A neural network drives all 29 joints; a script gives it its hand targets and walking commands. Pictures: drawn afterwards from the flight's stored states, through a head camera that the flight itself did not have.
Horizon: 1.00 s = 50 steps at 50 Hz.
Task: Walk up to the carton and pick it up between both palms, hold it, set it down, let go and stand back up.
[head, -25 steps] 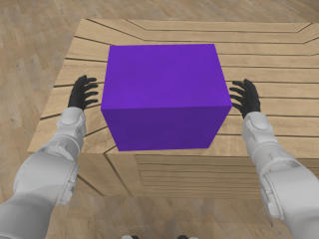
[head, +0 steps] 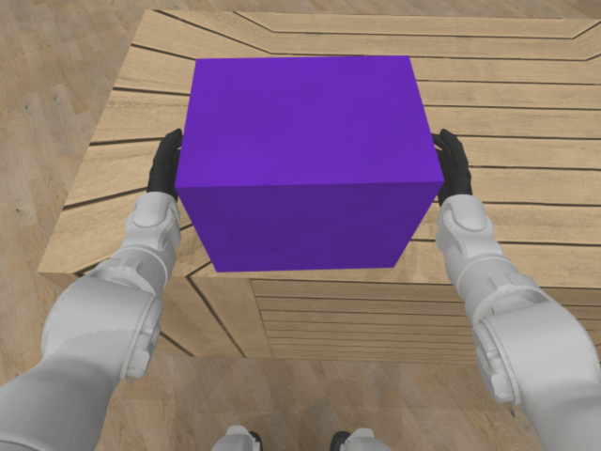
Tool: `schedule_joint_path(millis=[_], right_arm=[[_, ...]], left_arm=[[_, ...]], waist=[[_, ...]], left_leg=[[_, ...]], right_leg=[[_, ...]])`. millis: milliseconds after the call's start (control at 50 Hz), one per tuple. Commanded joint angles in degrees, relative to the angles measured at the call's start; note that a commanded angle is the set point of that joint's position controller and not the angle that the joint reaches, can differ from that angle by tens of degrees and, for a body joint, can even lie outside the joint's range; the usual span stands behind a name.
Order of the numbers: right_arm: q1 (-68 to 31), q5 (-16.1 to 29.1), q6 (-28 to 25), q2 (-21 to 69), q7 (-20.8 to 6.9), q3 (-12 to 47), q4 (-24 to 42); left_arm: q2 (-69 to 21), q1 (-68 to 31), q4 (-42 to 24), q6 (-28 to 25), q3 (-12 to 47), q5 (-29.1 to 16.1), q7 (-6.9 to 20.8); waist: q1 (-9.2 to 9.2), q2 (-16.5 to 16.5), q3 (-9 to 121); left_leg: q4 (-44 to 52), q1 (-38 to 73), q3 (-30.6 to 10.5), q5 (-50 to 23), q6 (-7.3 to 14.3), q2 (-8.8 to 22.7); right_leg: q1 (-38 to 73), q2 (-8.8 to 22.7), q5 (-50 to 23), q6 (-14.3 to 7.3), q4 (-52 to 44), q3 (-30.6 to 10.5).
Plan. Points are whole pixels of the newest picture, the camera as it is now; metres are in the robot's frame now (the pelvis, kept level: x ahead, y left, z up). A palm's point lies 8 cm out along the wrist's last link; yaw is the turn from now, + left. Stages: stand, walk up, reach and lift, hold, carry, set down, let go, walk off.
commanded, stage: reach and lift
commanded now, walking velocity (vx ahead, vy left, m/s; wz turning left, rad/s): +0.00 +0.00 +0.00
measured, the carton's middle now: (304, 173) +0.47 +0.01 +0.06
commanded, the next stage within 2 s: none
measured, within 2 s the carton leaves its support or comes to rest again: neither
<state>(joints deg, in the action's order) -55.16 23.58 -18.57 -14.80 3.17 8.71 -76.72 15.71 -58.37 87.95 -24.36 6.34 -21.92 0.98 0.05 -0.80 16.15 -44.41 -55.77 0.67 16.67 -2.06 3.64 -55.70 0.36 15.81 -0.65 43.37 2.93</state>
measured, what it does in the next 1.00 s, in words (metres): stands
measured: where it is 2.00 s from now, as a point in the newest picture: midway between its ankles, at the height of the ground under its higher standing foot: outside the picture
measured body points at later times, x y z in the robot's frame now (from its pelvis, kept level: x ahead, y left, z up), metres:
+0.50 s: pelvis +0.00 +0.02 +0.01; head +0.10 +0.02 +0.44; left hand +0.46 +0.20 +0.04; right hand +0.46 -0.17 +0.05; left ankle +0.02 +0.14 -0.69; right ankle +0.03 -0.11 -0.69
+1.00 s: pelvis +0.00 +0.01 +0.01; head +0.11 +0.01 +0.45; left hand +0.46 +0.19 +0.04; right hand +0.46 -0.16 +0.05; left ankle +0.02 +0.14 -0.69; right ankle +0.03 -0.11 -0.69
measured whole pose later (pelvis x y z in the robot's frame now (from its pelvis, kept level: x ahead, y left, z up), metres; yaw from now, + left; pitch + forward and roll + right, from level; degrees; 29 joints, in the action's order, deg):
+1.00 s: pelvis +0.00 +0.01 +0.01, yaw +0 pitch +27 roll -1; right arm -55.9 6.7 -20.8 -8.9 4.4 -7.5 -79.6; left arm 12.5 -58.2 90.3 -29.0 -3.6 -12.2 -3.3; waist -1.2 -1.0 14.7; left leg -40.7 -52.2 0.6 15.2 -1.4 3.3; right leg -51.3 0.5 13.6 0.0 38.1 3.0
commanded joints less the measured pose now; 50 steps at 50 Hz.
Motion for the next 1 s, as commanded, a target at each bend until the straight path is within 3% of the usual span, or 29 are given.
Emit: schedule_joint_path(millis=[0, 40, 60, 80, 100, 120, 160, 180, 280, 300, 380, 400, 420, 440, 460, 500, 540, 580, 600, 620, 640, 660, 680, 760, 820, 880, 920, 960, 980], right_arm=[[-23.5, -3.6, -3.0, -4.3, 1.8, -4.5, 9.2], [-24.5, -5.6, -3.6, -4.6, 2.5, -6.4, 8.7], [-22.6, -5.9, -4.1, -4.4, 3.0, -5.8, 10.1], [-21.7, -6.4, -4.0, -4.8, 3.4, -6.9, 5.7], [-23.5, -7.1, -4.0, -3.8, 3.5, -7.5, 6.0], [-21.6, -7.6, -4.4, -3.8, 3.7, -7.9, 5.0], [-23.6, -7.5, -4.6, -2.3, 3.6, -7.5, 6.5], [-22.6, -8.0, -5.0, -2.1, 3.6, -8.4, 5.9], [-25.2, -8.5, -5.2, -1.0, 2.7, -8.7, 5.6], [-24.3, -7.9, -5.1, -1.5, 2.3, -8.6, 3.8], [-25.6, -9.8, -4.6, -1.2, 1.4, -9.6, 3.6], [-25.4, -9.8, -4.4, -0.9, 1.2, -10.4, 2.6], [-26.2, -9.3, -4.1, 0.5, 0.9, -9.8, 4.3], [-25.1, -9.8, -3.9, -0.6, 0.8, -10.4, 3.0], [-25.8, -9.0, -3.8, -0.8, 0.7, -9.7, 3.1], [-25.3, -8.4, -3.8, -0.9, 0.3, -9.4, 2.0], [-26.6, -8.6, -4.2, -1.3, 0.3, -9.7, 2.9], [-26.2, -8.9, -3.7, 0.2, 0.2, -8.6, 2.3], [-25.2, -9.0, -3.7, 1.1, 0.1, -8.0, 2.9], [-24.9, -9.3, -3.7, 1.0, -0.1, -9.1, 2.3], [-25.7, -10.7, -4.1, -0.3, 0.0, -10.3, 2.1], [-25.8, -10.0, -3.9, 0.9, 0.2, -9.7, 4.1], [-26.5, -11.1, -3.9, 1.9, 0.6, -10.6, 3.4], [-25.7, -13.2, -4.2, 3.4, 0.9, -11.5, 3.8], [-25.9, -14.0, -4.5, 6.7, 0.8, -10.9, 5.0], [-23.8, -17.2, -4.8, 9.2, 1.1, -13.9, 5.8], [-25.5, -18.0, -5.2, 12.5, 0.4, -13.8, 6.0], [-24.9, -21.5, -5.0, 20.5, -1.3, -14.3, 6.9], [-26.7, -25.2, -5.0, 25.8, -2.5, -15.5, 7.3]], left_arm=[[8.0, -25.3, -11.2, -3.2, -2.6, 2.3, -0.6], [7.3, -24.4, -9.9, -2.8, -3.3, 3.8, -1.1], [7.4, -22.4, -11.1, -3.2, -5.5, 4.9, -1.4], [5.5, -21.7, -10.5, -2.5, -5.0, 6.3, -1.6], [5.3, -23.7, -11.1, -2.4, -6.1, 6.5, -1.9], [4.2, -22.4, -11.1, -2.4, -5.6, 8.0, -2.2], [3.4, -23.4, -11.4, -2.7, -5.2, 7.9, -2.3], [1.7, -22.3, -12.1, -3.0, -4.9, 7.6, -2.5], [1.8, -24.1, -9.6, -3.9, -5.8, 7.9, -3.3], [0.7, -24.1, -9.0, -3.9, -4.8, 7.6, -3.5], [0.1, -24.7, -7.9, -4.5, -5.4, 7.3, -3.8], [0.0, -25.7, -7.3, -4.6, -4.7, 6.9, -4.0], [0.8, -26.4, -7.3, -4.8, -4.6, 6.7, -4.0], [0.6, -27.1, -6.6, -4.8, -4.0, 6.4, -4.0], [1.3, -26.3, -6.5, -4.8, -4.2, 6.5, -4.3], [-0.3, -26.7, -7.1, -4.6, -3.2, 6.1, -4.8], [-1.5, -25.4, -7.0, -4.9, -3.3, 5.7, -4.9], [-1.6, -25.9, -5.9, -4.8, -2.6, 5.4, -4.1], [-1.6, -25.3, -6.4, -4.9, -3.6, 5.9, -3.8], [-1.6, -27.1, -8.1, -5.3, -3.0, 5.9, -3.8], [-1.3, -26.9, -7.7, -5.3, -3.8, 6.7, -4.2], [-0.7, -25.6, -5.9, -5.1, -4.4, 6.3, -4.0], [-2.2, -26.2, -5.6, -5.1, -4.0, 6.5, -3.7], [-2.6, -27.5, -7.0, -6.4, -4.4, 8.0, -3.3], [-3.9, -25.8, -5.7, -6.3, -6.0, 8.8, -2.6], [-4.8, -26.1, -8.0, -7.3, -7.1, 10.9, -1.7], [-7.4, -27.2, -7.5, -7.6, -8.0, 12.5, -1.3], [-14.7, -27.0, -7.3, -7.9, -8.2, 14.7, 0.5], [-20.4, -28.3, -7.3, -8.0, -8.4, 16.5, 2.1]], waist=[[-1.07, 0.1, 41.0], [-1.69, -0.4, 41.4], [-0.06, -0.1, 43.6], [-2.02, -1.8, 40.6], [-1.2, -2.1, 40.1], [-2.05, -2.6, 39.3], [-1.15, -2.7, 38.9], [-2.12, -2.7, 39.3], [-0.82, -2.6, 36.6], [-1.56, -3.2, 34.5], [-0.9, -1.3, 35.0], [-1.8, -0.9, 35.1], [-0.5, -2.2, 35.8], [-1.57, -2.5, 36.5], [-0.29, -3.3, 36.2], [-1.16, -3.6, 36.3], [-0.68, -2.0, 37.6], [-0.91, -1.0, 35.0], [0.41, -0.4, 36.1], [-0.86, -1.3, 36.3], [-0.9, -1.8, 37.1], [-0.24, 0.1, 36.4], [-0.92, 0.3, 35.2], [-1.86, -1.5, 35.9], [-0.19, 0.1, 35.2], [-1.59, -0.2, 35.6], [-0.57, -2.0, 35.3], [-0.99, -1.7, 34.5], [-2.28, -1.2, 33.2]], left_leg=[[0.0, 17.1, 2.9, -20.9, -1.5, -4.7], [-0.7, 19.3, 2.9, -23.4, -2.3, -4.4], [-1.1, 18.5, 3.3, -24.5, -2.4, -4.7], [-0.8, 19.1, 2.7, -25.2, -2.8, -4.6], [-0.3, 20.5, 2.7, -24.6, -3.0, -4.3], [-0.5, 23.3, 2.6, -26.5, -3.4, -4.2], [-0.5, 24.5, 2.3, -27.1, -3.5, -4.0], [-0.4, 25.7, 2.3, -28.3, -3.8, -4.1], [0.5, 25.3, 2.1, -27.6, -3.4, -3.8], [0.7, 26.3, 1.6, -28.0, -3.6, -3.7], [1.8, 26.2, 1.3, -23.1, -3.1, -3.2], [1.7, 25.9, 0.9, -22.0, -2.8, -3.0], [2.3, 25.7, 1.2, -20.9, -2.3, -2.8], [2.0, 25.3, 1.2, -21.3, -2.5, -2.7], [2.6, 26.0, 1.0, -21.4, -2.5, -2.8], [2.7, 27.6, 0.7, -22.1, -3.1, -2.4], [2.1, 27.4, 0.8, -22.2, -3.1, -2.5], [2.1, 26.6, 1.4, -22.0, -2.6, -2.7], [1.8, 26.0, 2.0, -22.8, -2.4, -2.8], [2.1, 25.9, 1.5, -21.5, -2.2, -2.8], [2.8, 25.8, 1.2, -21.1, -2.6, -2.5], [2.5, 24.7, 1.9, -20.8, -2.2, -2.8], [2.4, 24.1, 2.1, -19.8, -2.0, -3.2], [2.2, 22.4, 2.3, -21.3, -2.0, -3.8], [2.5, 21.4, 3.2, -21.4, -1.6, -4.0], [3.3, 21.5, 3.3, -21.5, -1.6, -4.0], [3.5, 21.9, 3.7, -22.7, -1.9, -4.1], [5.1, 23.2, 3.4, -21.6, -1.3, -4.1], [6.1, 23.7, 3.3, -21.5, -1.4, -4.1]], right_leg=[[27.8, -1.6, -22.1, 3.1, -2.3, -1.2], [25.5, -2.3, -22.7, 3.0, -2.5, -0.5], [29.2, -1.8, -27.7, 3.2, -2.0, -1.2], [28.9, -1.8, -28.2, 3.0, -1.7, -1.2], [27.2, -2.3, -24.1, 2.9, -3.2, -0.3], [26.3, -2.4, -25.1, 2.8, -3.7, -0.3], [24.7, -2.4, -22.9, 2.5, -4.5, 0.6], [24.2, -2.5, -24.5, 2.5, -4.9, 0.5], [21.7, -2.5, -20.6, 2.3, -5.6, 0.4], [20.8, -2.6, -19.6, 2.3, -5.8, 0.6], [18.7, -2.2, -14.0, 2.1, -6.4, 0.6], [18.4, -2.1, -13.3, 1.9, -6.3, 0.3], [18.0, -2.0, -11.8, 1.5, -6.4, 0.0], [18.4, -1.8, -13.3, 1.5, -6.2, 0.4], [18.9, -1.8, -13.5, 1.7, -6.5, 0.1], [17.0, -2.2, -13.7, 1.4, -6.3, 1.3], [16.1, -2.3, -13.2, 1.5, -5.9, 1.0], [16.7, -2.0, -13.5, 1.5, -6.5, 1.3], [17.9, -2.0, -14.7, 1.7, -5.7, 0.9], [18.0, -2.1, -14.3, 1.5, -5.8, 0.7], [18.0, -2.0, -13.7, 1.7, -6.1, 0.8], [18.9, -2.3, -13.9, 2.0, -6.5, 0.6], [19.3, -2.0, -13.1, 1.9, -6.8, 0.6], [20.3, -1.6, -16.3, 1.9, -5.8, 0.3], [23.0, -1.4, -17.4, 2.2, -6.3, -0.1], [26.7, -1.2, -18.9, 2.2, -7.0, 0.1], [27.5, -1.1, -19.9, 2.1, -7.0, -0.3], [28.4, -1.2, -19.7, 2.1, -8.5, 0.5], [29.6, -1.0, -19.4, 2.1, -9.7, 1.0]])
